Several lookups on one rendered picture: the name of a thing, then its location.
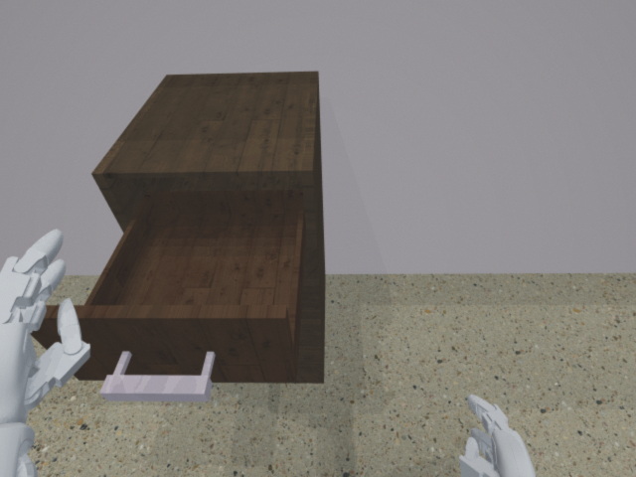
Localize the cabinet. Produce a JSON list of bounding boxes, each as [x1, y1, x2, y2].
[[91, 72, 325, 384]]

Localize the handle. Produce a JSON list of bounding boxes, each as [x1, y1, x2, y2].
[[99, 352, 215, 401]]

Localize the left robot hand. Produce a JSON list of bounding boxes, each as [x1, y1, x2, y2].
[[0, 229, 90, 424]]

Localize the robot left forearm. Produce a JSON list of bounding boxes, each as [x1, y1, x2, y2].
[[0, 422, 38, 477]]

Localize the right robot hand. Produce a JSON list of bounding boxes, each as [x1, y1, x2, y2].
[[459, 395, 536, 477]]

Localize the drawer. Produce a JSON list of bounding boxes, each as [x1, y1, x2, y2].
[[30, 190, 306, 382]]

